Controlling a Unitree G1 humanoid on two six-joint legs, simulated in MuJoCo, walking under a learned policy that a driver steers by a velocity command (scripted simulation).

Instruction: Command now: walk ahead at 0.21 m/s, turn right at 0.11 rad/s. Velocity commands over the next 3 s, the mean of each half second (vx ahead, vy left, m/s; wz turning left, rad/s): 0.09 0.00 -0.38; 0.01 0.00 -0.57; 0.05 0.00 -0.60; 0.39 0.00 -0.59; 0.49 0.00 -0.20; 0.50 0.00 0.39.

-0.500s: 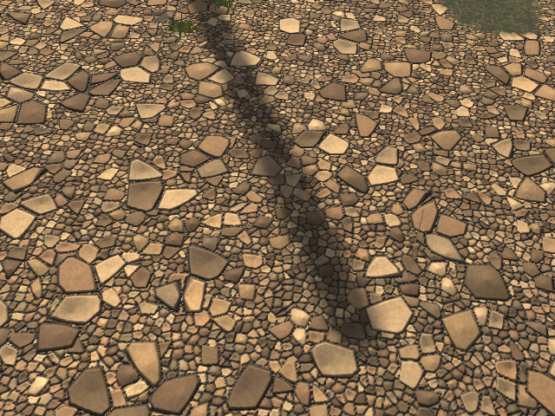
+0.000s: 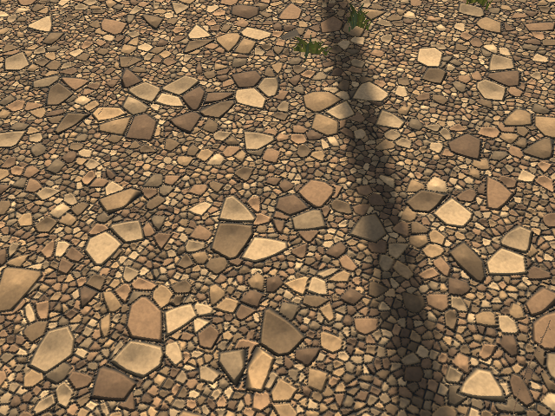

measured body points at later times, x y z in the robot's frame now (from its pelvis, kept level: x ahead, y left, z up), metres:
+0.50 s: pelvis +0.06 +0.02 +0.00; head +0.09 +0.02 +0.44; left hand +0.25 +0.25 -0.13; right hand +0.11 -0.27 -0.11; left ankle +0.13 +0.10 -0.75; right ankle +0.02 -0.09 -0.69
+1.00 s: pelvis +0.04 -0.01 +0.00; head +0.06 -0.03 +0.44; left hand +0.28 +0.18 -0.11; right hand +0.00 -0.31 -0.12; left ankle +0.12 +0.11 -0.70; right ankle +0.01 -0.08 -0.75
